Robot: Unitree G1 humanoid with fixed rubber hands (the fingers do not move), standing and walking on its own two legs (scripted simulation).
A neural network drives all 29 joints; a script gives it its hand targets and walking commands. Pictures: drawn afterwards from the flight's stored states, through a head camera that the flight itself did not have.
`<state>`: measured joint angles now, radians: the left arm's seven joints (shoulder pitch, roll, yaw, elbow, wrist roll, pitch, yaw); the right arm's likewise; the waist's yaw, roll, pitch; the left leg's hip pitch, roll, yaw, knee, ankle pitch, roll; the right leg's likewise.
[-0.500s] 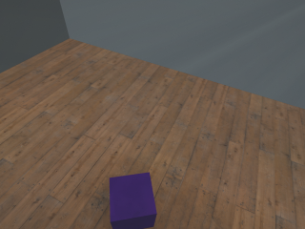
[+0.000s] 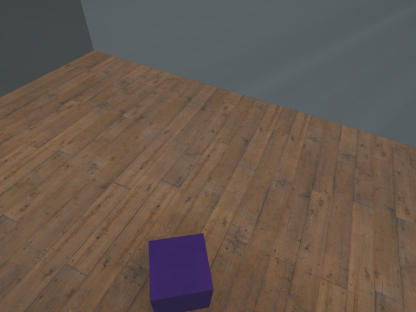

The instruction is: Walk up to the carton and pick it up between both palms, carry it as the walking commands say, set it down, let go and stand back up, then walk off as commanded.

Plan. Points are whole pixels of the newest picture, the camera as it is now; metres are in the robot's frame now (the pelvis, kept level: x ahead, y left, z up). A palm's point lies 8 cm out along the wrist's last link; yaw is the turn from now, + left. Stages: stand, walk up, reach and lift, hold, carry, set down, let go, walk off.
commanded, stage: walk off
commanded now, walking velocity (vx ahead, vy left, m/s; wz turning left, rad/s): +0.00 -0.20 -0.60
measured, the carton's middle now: (179, 275) +0.42 +0.08 -0.66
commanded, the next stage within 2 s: none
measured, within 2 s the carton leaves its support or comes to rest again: neither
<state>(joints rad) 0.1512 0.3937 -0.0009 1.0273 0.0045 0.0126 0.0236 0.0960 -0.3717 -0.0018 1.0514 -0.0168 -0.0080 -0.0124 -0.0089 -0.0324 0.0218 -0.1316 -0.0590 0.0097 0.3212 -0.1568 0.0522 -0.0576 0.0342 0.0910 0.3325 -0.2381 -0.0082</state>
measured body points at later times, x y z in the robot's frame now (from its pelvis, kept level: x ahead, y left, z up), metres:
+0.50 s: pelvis -0.05 -0.14 -0.01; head -0.02 -0.16 +0.43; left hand +0.08 +0.13 -0.14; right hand -0.02 -0.46 -0.14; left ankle -0.02 +0.02 -0.68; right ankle -0.05 -0.25 -0.75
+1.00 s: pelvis -0.08 -0.21 +0.00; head -0.04 -0.19 +0.44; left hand +0.15 -0.01 -0.15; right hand -0.18 -0.51 -0.10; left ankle -0.04 -0.09 -0.75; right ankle -0.16 -0.37 -0.65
